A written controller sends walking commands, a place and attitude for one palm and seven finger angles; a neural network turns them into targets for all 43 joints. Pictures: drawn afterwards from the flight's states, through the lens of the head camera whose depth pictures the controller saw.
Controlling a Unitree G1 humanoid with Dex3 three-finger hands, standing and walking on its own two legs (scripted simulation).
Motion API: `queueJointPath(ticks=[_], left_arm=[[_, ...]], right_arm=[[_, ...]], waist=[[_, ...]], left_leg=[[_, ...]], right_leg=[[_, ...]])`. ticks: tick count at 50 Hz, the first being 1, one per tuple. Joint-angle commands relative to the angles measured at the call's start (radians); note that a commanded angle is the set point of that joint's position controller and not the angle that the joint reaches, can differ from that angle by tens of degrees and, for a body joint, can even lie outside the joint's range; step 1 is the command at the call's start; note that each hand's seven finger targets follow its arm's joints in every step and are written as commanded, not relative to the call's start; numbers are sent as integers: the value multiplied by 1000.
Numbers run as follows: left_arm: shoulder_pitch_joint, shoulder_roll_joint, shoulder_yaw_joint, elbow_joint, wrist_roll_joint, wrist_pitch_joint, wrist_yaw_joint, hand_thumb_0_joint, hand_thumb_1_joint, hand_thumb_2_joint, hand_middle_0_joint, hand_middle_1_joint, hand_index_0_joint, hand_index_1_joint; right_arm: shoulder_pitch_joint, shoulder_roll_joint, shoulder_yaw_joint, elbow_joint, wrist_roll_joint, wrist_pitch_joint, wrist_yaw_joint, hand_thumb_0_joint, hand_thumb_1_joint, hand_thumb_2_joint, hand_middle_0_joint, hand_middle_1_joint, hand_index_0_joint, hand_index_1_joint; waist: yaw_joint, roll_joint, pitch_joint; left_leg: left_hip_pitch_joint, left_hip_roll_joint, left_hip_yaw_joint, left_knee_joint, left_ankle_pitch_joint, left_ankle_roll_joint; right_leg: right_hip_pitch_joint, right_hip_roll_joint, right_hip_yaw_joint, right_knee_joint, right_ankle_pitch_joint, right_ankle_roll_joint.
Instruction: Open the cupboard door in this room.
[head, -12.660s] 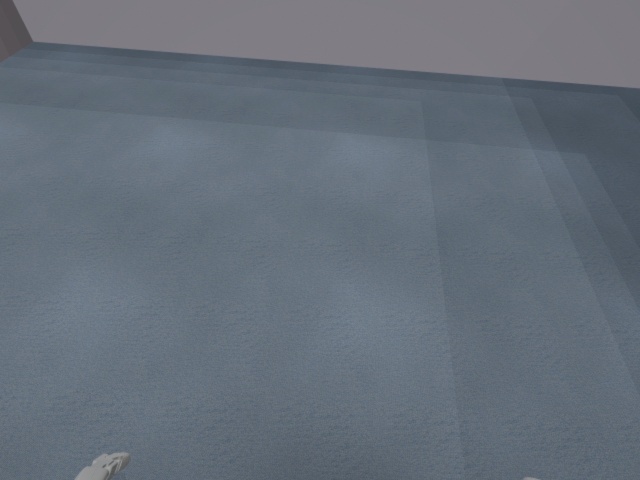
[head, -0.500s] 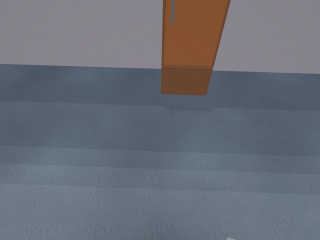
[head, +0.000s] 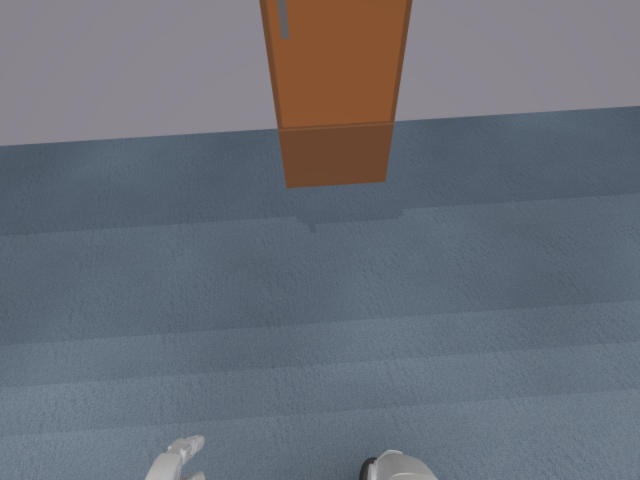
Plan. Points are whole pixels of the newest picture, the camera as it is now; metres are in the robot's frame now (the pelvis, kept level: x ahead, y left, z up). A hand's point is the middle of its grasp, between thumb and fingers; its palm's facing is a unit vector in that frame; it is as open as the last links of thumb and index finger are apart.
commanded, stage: stand and wait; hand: left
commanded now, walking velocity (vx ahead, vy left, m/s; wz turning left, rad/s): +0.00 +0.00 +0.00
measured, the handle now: (282, 3) +1.22 +0.11 +0.01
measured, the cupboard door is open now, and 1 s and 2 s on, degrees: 0 0 0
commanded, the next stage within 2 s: look at it before walking up in 0.98 s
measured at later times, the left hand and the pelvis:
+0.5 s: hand out of the picture +0.03 +0.20 -0.16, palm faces +0.07 -0.99 -0.15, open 7.3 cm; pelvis +0.06 +0.03 +0.02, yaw +0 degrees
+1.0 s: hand out of the picture +0.08 +0.20 -0.16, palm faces +0.01 -0.98 -0.18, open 7.3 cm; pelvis +0.09 +0.03 +0.02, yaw -1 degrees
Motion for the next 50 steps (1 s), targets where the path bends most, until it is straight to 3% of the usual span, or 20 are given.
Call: queueJointPath(ticks=[1, 2, 4, 7, 10, 11, 12, 13, 14, 15, 16, 17, 20, 26, 33, 50], left_arm=[[139, 158, 33, 12, -10, 14, 24, 0, 900, 900, -200, -300, -200, -300], [89, 144, 30, 6, -6, 16, 26, 0, 900, 900, -200, -300, -200, -300], [64, 133, 26, 9, -2, 22, 22, 0, 900, 900, -200, -300, -200, -300], [72, 124, 31, 25, 3, 37, 21, 0, 900, 900, -200, -300, -200, -300], [82, 136, 37, 36, 0, 49, 20, 0, 900, 900, -200, -300, -200, -300], [84, 132, 35, 41, -5, 52, 20, 0, 900, 900, -200, -300, -200, -300], [90, 119, 30, 47, -10, 57, 19, 0, 900, 900, -200, -300, -200, -300], [122, 87, 21, 51, -17, 63, 16, 0, 900, 900, -200, -300, -200, -300], [149, 64, 19, 54, -20, 68, 15, 0, 900, 900, -200, -300, -200, -300], [169, 65, 20, 63, -15, 69, 13, 0, 900, 900, -200, -300, -200, -300], [179, 68, 17, 83, -6, 74, 13, 0, 900, 900, -200, -300, -200, -300], [195, 77, 15, 95, -3, 74, 12, 0, 900, 900, -200, -300, -200, -300], [247, 76, 1, 128, -5, 63, 15, 0, 900, 900, -200, -300, -200, -300], [271, 69, -10, 157, -9, 49, 23, 0, 900, 900, -200, -300, -200, -300], [299, 58, -13, 176, -10, 44, 32, 0, 900, 900, -200, -300, -200, -300], [286, 54, -9, 164, -12, 51, 41, 0, 900, 900, -200, -300, -200, -300]], right_arm=[[32, -58, -5, -54, -2, 4, 2, 0, -900, -900, 200, 300, 200, 300], [57, -39, -1, -43, -5, 14, 4, 0, -900, -900, 200, 300, 200, 300], [82, -15, 5, -33, -10, 30, 7, 0, -900, -900, 200, 300, 200, 300], [51, -15, 4, -43, -15, 33, 11, 0, -900, -900, 200, 300, 200, 300], [26, -32, 7, -48, -15, 26, 10, 0, -900, -900, 200, 300, 200, 300], [39, -36, 9, -41, -13, 19, 9, 0, -900, -900, 200, 300, 200, 300], [46, -47, 9, -35, -11, 11, 10, 0, -900, -900, 200, 300, 200, 300], [22, -81, 8, -38, -14, -1, 6, 0, -900, -900, 200, 300, 200, 300], [-35, -119, 3, -60, -18, -3, 0, 0, -900, -900, 200, 300, 200, 300], [-94, -140, 2, -82, -19, 1, 0, 0, -900, -900, 200, 300, 200, 300], [-140, -133, 5, -83, -17, -4, 1, 0, -900, -900, 200, 300, 200, 300], [-153, -123, 7, -86, -12, -7, -1, 0, -900, -900, 200, 300, 200, 300], [-126, -106, 13, -76, -7, -11, -5, 0, -900, -900, 200, 300, 200, 300], [-78, -99, 16, -52, -4, -10, -7, 0, -900, -900, 200, 300, 200, 300], [-63, -93, 20, -27, -1, -17, -12, 0, -900, -900, 200, 300, 200, 300], [-9, -56, 21, 16, -4, -15, -16, 0, -900, -900, 200, 300, 200, 300]], waist=[[64, -90, -215], [35, -76, -199], [16, -139, -190], [35, -195, -148], [40, -187, -134], [30, -165, -138], [25, -86, -129], [43, 42, -105], [71, 122, -54], [96, 96, -10], [102, 178, -10], [107, 189, 0], [98, 93, -39], [67, -27, -79], [65, -29, -104], [69, -14, -47]], left_leg=[[-162, 64, -61, 152, 46, -16], [-124, 72, -50, 86, 74, -21], [-66, 65, -7, -18, 113, -33], [-54, 60, 20, -139, 139, -36], [-5, 55, 32, -338, 193, -39], [53, 52, 32, -454, 256, -38], [101, 63, 8, -540, 307, -38], [49, 135, -102, -643, 281, -14], [-94, 210, -180, -745, 164, 21], [-220, 223, -183, -789, 73, 36], [-233, 195, -171, -822, 73, 32], [-227, 182, -146, -818, 131, 28], [-112, 143, -82, -756, 268, 20], [9, 118, -43, -702, 377, 13], [63, 121, -23, -671, 524, 18], [24, 115, -13, -670, 521, 16]], right_leg=[[220, -305, 247, -259, 530, -118], [151, -278, 197, -293, 414, -97], [61, -228, 141, -337, 225, -72], [13, -203, 157, -389, -55, -74], [19, -178, 166, -370, -197, -60], [7, -164, 162, -338, -223, -42], [-26, -138, 139, -285, -241, -11], [-25, -81, 117, -218, -212, 27], [58, -37, 82, -191, -160, 58], [163, -30, 70, -183, -97, 68], [204, -35, 57, -151, -53, 76], [219, -41, 60, -143, -25, 76], [224, -65, 82, -211, 41, 74], [206, -84, 107, -255, 82, 64], [230, -90, 103, -235, 156, 60], [240, -83, 101, -209, 158, 53]])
